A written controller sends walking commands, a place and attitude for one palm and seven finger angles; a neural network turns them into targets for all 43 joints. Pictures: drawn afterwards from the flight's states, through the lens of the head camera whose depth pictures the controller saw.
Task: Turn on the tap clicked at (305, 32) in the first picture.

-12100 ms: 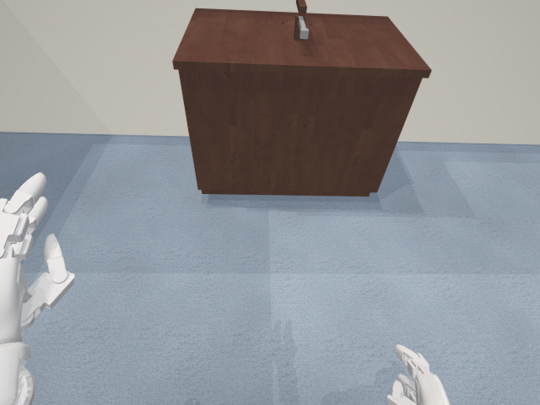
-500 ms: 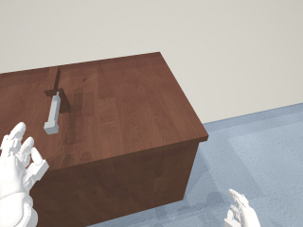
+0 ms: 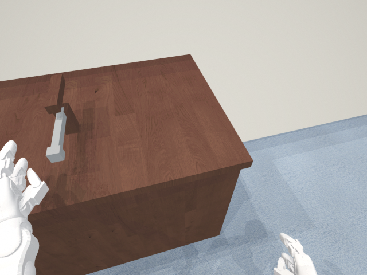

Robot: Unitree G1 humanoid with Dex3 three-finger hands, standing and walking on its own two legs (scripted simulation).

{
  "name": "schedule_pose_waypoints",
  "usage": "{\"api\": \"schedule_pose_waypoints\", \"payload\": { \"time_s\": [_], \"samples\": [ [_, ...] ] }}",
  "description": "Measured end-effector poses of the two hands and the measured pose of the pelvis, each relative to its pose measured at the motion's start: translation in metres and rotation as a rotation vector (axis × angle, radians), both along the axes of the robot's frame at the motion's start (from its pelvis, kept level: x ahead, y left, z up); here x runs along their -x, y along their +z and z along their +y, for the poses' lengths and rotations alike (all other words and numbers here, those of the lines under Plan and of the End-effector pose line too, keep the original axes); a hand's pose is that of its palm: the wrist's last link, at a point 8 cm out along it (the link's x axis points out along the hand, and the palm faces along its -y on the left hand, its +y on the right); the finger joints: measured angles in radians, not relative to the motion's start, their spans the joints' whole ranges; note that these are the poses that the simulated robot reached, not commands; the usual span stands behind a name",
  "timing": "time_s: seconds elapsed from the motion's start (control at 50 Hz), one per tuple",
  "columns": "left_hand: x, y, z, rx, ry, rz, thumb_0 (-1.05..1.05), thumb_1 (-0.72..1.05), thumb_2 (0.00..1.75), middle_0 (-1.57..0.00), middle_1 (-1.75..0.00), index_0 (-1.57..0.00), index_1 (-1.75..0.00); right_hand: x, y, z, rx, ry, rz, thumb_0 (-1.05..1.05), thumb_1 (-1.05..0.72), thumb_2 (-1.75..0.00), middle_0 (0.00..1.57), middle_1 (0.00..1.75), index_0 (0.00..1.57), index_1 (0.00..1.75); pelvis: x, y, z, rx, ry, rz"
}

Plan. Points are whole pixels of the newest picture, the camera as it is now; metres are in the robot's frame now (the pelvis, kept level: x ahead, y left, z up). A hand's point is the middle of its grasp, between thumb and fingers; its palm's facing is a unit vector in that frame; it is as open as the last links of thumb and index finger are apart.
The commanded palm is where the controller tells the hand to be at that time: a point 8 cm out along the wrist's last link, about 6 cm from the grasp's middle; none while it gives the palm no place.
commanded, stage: reach beside the lever's end, fingers flat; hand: left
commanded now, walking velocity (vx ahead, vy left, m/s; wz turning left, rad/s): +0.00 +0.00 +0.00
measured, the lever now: (55, 153) +0.34 +0.33 +0.07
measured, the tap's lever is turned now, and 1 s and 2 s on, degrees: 0 0 4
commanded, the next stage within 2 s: push the lever round in 1.00 s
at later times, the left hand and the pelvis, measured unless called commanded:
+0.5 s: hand (36, 175) +0.28 +0.35 +0.07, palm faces +0.59 -0.80 -0.11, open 7.8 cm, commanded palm +0.24 +0.38 +0.07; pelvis +0.00 +0.00 -0.01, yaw +0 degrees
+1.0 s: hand (32, 173) +0.29 +0.37 +0.06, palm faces +0.58 -0.81 -0.11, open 7.8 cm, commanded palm +0.24 +0.39 +0.06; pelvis +0.00 +0.02 -0.01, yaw -1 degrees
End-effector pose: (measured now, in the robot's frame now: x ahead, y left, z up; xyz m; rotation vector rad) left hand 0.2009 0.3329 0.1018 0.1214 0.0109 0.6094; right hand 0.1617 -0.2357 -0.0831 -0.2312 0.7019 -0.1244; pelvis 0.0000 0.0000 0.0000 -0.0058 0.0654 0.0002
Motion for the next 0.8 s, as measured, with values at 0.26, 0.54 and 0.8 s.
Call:
{"api": "schedule_pose_waypoints", "payload": {
  "time_s": [0.26, 0.54, 0.8],
  "samples": [
    [-0.021, -0.009, 0.022, 0.007, 0.004, 0.012, 0.01, 0.9, 0.9, -0.16, -0.19, -0.16, -0.19, 0.011, -0.006, -0.006, 0.02, -0.031, 0.045, 0.02, -0.9, -0.89, 0.2, 0.3, 0.2, 0.3, 0.0, -0.002, 0.002, 0.004, -0.003, 0.024],
    [-0.036, -0.025, 0.05, 0.021, 0.031, 0.027, 0.01, 0.9, 0.9, -0.15, -0.15, -0.15, -0.16, 0.031, -0.016, -0.011, 0.055, -0.057, 0.133, 0.01, -0.9, -0.89, 0.2, 0.3, 0.2, 0.3, 0.003, -0.007, 0.005, 0.014, -0.002, 0.061],
    [-0.057, -0.035, 0.059, 0.034, -0.016, 0.034, 0.01, 0.9, 0.9, -0.15, -0.15, -0.15, -0.15, 0.051, -0.021, -0.01, 0.064, -0.099, 0.195, 0.01, -0.9, -0.89, 0.2, 0.3, 0.2, 0.3, 0.0, -0.01, 0.015, 0.021, -0.016, 0.092]
  ]
}}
